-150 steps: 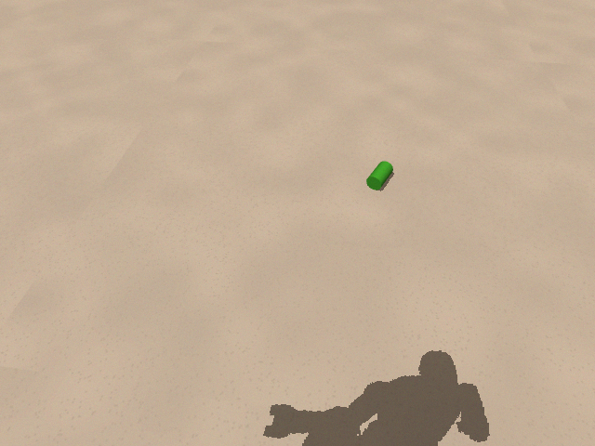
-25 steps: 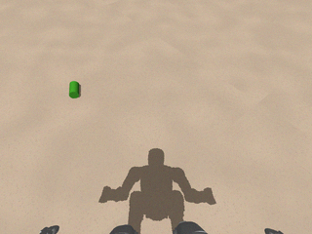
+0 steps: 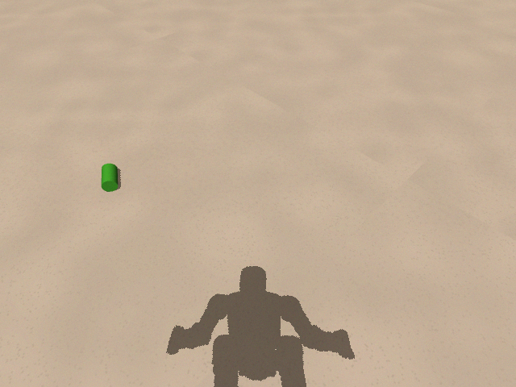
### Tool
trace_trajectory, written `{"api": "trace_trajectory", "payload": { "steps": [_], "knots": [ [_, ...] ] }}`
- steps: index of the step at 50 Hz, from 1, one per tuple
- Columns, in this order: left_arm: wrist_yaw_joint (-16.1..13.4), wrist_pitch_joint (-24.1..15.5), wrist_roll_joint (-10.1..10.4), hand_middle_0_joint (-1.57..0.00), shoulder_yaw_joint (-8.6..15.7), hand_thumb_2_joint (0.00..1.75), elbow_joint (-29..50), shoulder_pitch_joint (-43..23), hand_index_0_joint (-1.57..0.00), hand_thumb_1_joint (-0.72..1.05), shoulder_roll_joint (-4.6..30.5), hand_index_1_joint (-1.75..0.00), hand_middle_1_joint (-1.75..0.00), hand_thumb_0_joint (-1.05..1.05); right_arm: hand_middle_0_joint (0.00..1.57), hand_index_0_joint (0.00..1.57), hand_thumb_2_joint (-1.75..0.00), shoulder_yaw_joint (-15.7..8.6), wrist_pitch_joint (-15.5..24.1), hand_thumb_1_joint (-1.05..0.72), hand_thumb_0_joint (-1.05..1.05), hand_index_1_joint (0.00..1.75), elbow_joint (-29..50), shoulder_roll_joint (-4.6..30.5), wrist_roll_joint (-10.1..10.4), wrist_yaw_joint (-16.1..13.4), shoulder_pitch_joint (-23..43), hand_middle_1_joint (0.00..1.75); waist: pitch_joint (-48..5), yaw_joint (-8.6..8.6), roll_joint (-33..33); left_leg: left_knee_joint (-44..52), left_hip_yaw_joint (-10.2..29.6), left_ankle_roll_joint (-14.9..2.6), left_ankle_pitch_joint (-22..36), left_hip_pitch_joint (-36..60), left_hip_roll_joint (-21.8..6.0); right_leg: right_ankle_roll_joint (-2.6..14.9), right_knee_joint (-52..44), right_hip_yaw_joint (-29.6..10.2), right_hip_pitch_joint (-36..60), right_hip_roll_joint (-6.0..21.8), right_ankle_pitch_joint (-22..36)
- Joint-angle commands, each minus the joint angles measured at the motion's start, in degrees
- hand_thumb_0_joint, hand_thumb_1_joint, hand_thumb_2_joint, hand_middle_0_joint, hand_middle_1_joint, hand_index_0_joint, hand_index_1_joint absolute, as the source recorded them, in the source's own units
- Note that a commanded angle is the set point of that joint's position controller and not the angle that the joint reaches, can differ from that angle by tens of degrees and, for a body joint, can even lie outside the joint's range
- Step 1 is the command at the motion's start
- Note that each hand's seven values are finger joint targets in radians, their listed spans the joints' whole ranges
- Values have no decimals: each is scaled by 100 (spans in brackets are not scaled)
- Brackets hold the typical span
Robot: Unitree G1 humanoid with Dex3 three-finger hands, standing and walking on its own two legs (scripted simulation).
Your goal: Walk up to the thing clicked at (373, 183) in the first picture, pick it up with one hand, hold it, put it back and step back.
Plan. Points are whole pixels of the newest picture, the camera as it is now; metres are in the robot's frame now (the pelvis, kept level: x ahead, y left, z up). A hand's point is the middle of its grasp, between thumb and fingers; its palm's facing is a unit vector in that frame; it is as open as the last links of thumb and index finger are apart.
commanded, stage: walk up
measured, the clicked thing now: (109, 177) +1.21 +0.85 -0.72
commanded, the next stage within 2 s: stand in 0.58 s
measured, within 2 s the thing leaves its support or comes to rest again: neither
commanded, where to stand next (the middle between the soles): +0.08 +0.01 m, yaw +1 degrees
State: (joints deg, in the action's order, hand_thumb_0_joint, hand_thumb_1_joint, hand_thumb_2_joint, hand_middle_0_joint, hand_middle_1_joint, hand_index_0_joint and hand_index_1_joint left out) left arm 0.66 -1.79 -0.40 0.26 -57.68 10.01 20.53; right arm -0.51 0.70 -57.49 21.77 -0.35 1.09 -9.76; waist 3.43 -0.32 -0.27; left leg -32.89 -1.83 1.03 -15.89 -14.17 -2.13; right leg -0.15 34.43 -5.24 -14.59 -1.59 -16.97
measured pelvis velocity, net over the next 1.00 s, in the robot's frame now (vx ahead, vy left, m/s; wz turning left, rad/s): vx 0.01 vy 0.02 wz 0.01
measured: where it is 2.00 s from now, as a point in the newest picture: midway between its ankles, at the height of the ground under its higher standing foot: outside the picture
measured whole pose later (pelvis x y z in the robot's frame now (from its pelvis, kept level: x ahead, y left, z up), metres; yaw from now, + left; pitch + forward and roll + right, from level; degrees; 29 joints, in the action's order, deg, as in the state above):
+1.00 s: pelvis +0.01 +0.02 +0.02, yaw +0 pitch -2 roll +0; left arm 0.4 -0.8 -0.6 0.1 -65.6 5.1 19.9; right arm -1.1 0.6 -65.5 20.0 -0.5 0.6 -4.5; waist 3.1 -0.8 0.1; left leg -18.2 -2.1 0.3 -9.0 -7.1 -0.8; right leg -1.7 18.6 -5.4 -6.9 0.2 -9.6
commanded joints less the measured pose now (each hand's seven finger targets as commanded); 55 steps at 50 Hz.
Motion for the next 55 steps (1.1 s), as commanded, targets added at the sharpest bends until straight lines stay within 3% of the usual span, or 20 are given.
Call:
{"api": "trace_trajectory", "payload": {
  "steps": [1,5,8,12,17,28,30,32,38,41,47,50,55],
  "knots": [
    [-112,-134,46,-20,287,90,140,-349,-20,90,1252,-30,-30,0,20,20,-90,-228,186,-90,0,30,202,1225,11,-55,425,30,-274,74,-7,1042,721,-481,-166,182,-594,346,-1046,-648,58,463,445],
    [-111,-126,73,-20,266,90,-20,-584,-20,90,1217,-30,-30,0,20,20,-90,-214,201,-90,0,30,-11,1190,10,-81,430,30,-464,30,-37,1187,578,-384,539,380,-593,297,-1049,-584,414,512,1140],
    [-116,-96,85,-20,230,90,-171,-595,-20,90,1157,-30,-30,0,20,20,-90,-229,200,-90,0,30,-83,1193,4,-90,620,30,-513,71,-158,1359,598,-402,715,558,-676,223,-1153,-492,488,494,1270],
    [-112,-60,76,-20,203,90,-325,-720,-20,90,1125,-30,-30,0,20,20,-90,-257,187,-90,0,30,-185,1153,-10,-93,732,30,-433,55,-156,1564,542,-366,577,680,-676,173,-1286,-473,472,506,1302],
    [-118,-68,50,-20,199,90,-420,-811,-20,90,1124,-30,-30,0,20,20,-90,-282,168,-90,0,30,-282,1079,1,-90,728,30,-615,-1,5,1546,368,-314,856,986,-623,148,-1452,-519,547,603,1603],
    [-135,-54,12,-20,198,90,-474,-875,-20,90,1116,-30,-30,0,20,20,-90,-314,126,-90,0,30,-355,1063,-14,-78,780,30,-507,-61,66,1624,289,-288,597,1108,-581,139,-1651,-540,389,623,1485],
    [-141,-51,13,-20,219,90,-490,-839,-20,90,1173,-30,-30,0,20,20,-90,-280,134,-90,0,30,-379,1067,-21,-110,788,30,-627,-26,62,1641,433,-267,1510,1015,-656,75,-1563,-437,734,722,2068],
    [-131,-36,18,-20,203,90,-523,-714,-20,90,1121,-30,-30,0,20,20,-90,-296,152,-90,0,30,-393,1094,-9,-131,835,30,-775,-10,21,1556,413,-252,1706,1378,-653,81,-1605,-426,617,728,2155],
    [-131,-7,3,-20,204,90,-503,-774,-20,90,1120,-30,-30,0,20,20,-90,-265,127,-90,0,30,-444,1058,-19,-131,823,30,-622,-18,-15,1748,476,-232,1045,1020,-612,72,-1759,-365,713,735,1573],
    [-133,-32,4,-20,198,90,-500,-769,-20,90,1134,-30,-30,0,20,20,-90,-265,122,-90,0,30,-458,1037,-5,-113,806,30,-647,-37,100,1677,488,-239,1207,1115,-602,75,-1785,-366,676,767,1672],
    [-132,-15,-4,-20,206,90,-469,-737,-20,90,1135,-30,-30,0,20,20,-90,-255,121,-90,0,30,-468,1045,-17,-116,780,30,-540,-21,-7,1773,522,-235,942,974,-591,89,-1851,-341,687,775,1482],
    [-111,1,1,-20,201,90,-510,-683,-20,90,1124,-30,-30,0,20,20,-90,-264,117,-90,0,30,-478,1070,-18,-110,768,30,-374,-20,-37,1928,608,-220,399,847,-584,95,-1876,-333,557,722,1035],
    [-117,-33,-18,-20,204,90,-459,-650,-20,90,1157,-30,-30,0,20,20,-90,-267,109,-90,0,30,-467,1073,-9,-102,719,30,-553,-30,54,1759,580,-250,704,945,-564,91,-1933,-345,649,795,1261]
  ]
}}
